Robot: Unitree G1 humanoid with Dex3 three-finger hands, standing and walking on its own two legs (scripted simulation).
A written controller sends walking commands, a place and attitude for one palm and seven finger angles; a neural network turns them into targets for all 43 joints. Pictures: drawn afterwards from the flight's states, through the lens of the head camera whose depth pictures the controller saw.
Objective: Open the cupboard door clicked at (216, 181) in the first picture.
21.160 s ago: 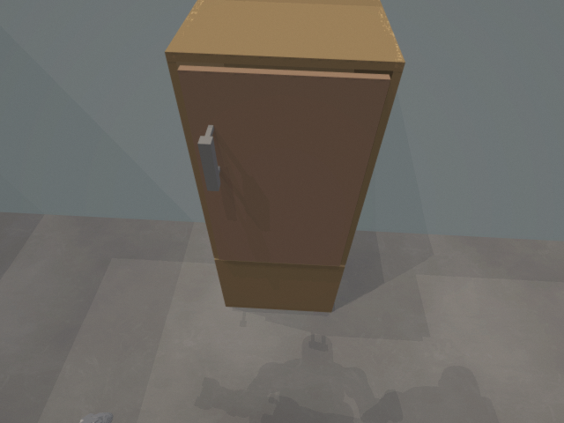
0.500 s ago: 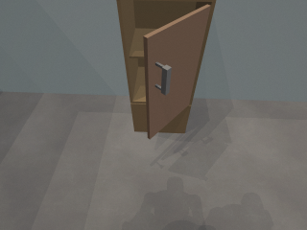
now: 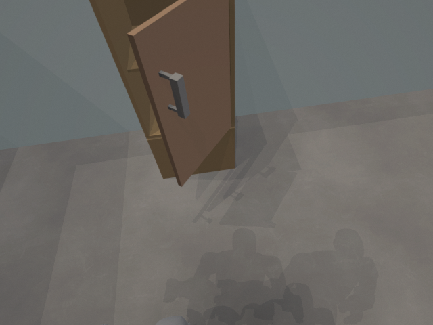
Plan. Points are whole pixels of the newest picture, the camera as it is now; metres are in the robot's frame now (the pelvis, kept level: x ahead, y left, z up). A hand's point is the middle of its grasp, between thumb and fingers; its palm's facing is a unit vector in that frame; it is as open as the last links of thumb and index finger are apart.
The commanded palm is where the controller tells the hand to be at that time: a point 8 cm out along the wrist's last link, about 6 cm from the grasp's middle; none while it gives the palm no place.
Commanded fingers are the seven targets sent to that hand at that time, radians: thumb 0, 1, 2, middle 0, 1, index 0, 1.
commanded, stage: walk to a spot facing it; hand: left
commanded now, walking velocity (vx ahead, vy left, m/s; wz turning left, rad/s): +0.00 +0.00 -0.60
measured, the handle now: (174, 94) +0.62 +0.16 +0.04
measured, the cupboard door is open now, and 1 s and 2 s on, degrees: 49 49 49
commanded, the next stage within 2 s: none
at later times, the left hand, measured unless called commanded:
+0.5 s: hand (128, 322) +0.13 +0.21 -0.16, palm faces -0.22 -0.95 -0.23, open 7.4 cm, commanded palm none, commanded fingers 0.00 0.90 0.90 -0.20 -0.30 -0.20 -0.30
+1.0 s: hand (184, 271) +0.24 +0.11 -0.16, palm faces -0.58 -0.79 -0.21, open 7.4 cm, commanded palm none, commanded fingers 0.00 0.90 0.90 -0.20 -0.30 -0.20 -0.30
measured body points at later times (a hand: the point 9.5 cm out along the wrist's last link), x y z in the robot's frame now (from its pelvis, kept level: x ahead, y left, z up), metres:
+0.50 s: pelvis +0.02 +0.02 +0.01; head +0.09 +0.02 +0.46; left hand +0.15 +0.26 -0.14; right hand +0.07 -0.25 -0.12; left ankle +0.05 +0.16 -0.72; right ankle -0.03 -0.09 -0.67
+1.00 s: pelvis +0.04 +0.00 +0.00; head +0.10 -0.02 +0.45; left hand +0.27 +0.15 -0.15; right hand -0.07 -0.25 -0.12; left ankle +0.11 +0.10 -0.72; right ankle -0.03 -0.11 -0.69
